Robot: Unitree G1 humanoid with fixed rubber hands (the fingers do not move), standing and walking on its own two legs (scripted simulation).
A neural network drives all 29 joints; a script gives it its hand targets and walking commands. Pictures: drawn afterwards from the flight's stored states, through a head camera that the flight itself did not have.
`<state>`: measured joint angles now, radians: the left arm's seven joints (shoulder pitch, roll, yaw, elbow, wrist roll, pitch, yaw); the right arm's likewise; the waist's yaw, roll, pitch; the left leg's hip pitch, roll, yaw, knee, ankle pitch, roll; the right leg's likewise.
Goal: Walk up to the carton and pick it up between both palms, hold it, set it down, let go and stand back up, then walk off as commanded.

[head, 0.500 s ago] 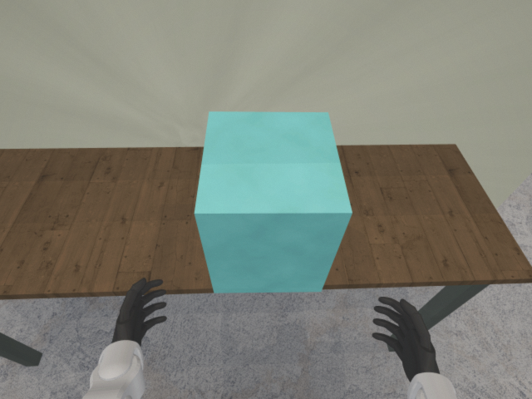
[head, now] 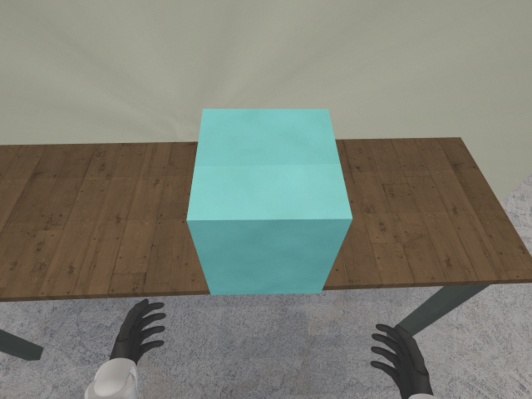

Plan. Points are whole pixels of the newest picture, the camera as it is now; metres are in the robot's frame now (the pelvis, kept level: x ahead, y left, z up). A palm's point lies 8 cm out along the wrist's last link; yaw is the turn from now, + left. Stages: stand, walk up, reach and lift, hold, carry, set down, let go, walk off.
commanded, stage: let go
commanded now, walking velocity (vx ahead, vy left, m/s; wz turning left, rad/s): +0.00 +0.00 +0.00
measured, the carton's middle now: (265, 207) +0.40 +0.02 +0.02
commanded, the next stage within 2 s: stand in 0.48 s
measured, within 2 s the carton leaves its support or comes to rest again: neither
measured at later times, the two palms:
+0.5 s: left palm (126, 366) +0.16 +0.22 -0.08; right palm (402, 383) +0.16 -0.20 -0.09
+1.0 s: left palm (90, 359) +0.17 +0.28 -0.08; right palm (418, 396) +0.15 -0.23 -0.11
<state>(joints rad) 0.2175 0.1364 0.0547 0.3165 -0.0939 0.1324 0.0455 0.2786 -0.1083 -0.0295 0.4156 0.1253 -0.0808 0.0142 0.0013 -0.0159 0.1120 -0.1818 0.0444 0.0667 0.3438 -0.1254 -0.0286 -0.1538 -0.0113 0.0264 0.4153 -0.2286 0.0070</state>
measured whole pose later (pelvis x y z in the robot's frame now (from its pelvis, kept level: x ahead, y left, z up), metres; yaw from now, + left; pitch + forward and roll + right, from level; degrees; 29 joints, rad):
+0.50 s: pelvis +0.01 +0.00 +0.00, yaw +0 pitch -2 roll +1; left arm 0.22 0.14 0.05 0.42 -0.04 0.15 0.04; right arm 0.18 -0.11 -0.03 0.66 0.08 -0.13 0.02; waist 0.00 -0.02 0.11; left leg -0.18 0.05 0.07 0.37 -0.15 -0.03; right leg -0.14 -0.01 0.03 0.42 -0.24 0.01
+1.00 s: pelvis +0.04 +0.01 -0.01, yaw +2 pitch -1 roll -1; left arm 0.23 0.28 0.05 0.63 0.00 0.01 0.01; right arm 0.28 -0.19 -0.03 0.79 0.08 -0.04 0.01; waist 0.00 -0.02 -0.06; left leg -0.23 0.05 0.02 0.54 -0.29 -0.02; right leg -0.12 -0.01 -0.01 0.48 -0.33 0.01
